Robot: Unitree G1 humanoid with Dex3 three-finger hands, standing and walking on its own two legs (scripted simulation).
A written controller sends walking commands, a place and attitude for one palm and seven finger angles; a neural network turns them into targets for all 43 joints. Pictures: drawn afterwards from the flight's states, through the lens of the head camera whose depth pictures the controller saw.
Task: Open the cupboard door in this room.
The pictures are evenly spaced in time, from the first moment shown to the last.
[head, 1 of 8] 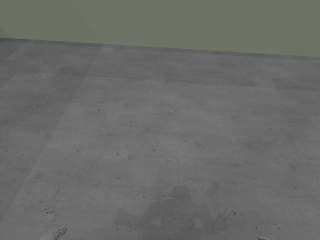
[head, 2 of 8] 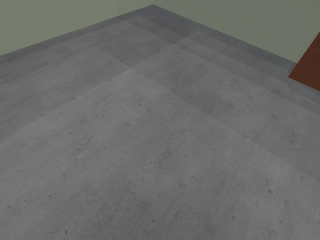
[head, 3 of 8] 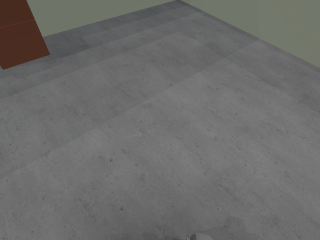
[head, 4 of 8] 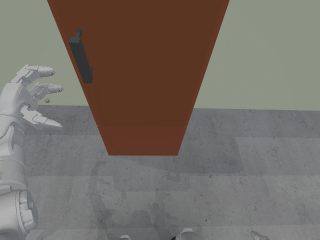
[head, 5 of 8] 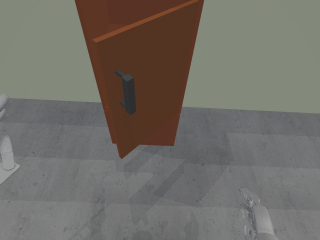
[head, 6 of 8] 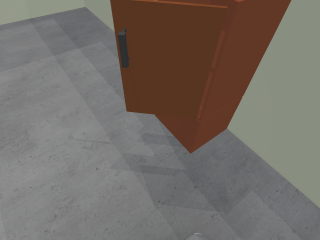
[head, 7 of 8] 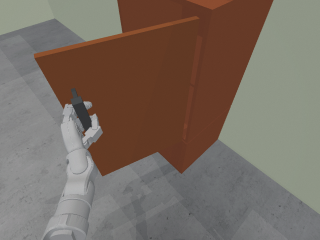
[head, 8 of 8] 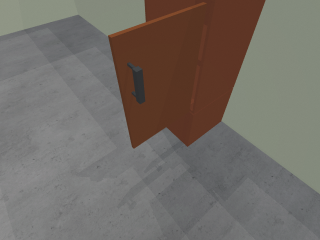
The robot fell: no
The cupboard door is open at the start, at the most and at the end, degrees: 0 92 90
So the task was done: yes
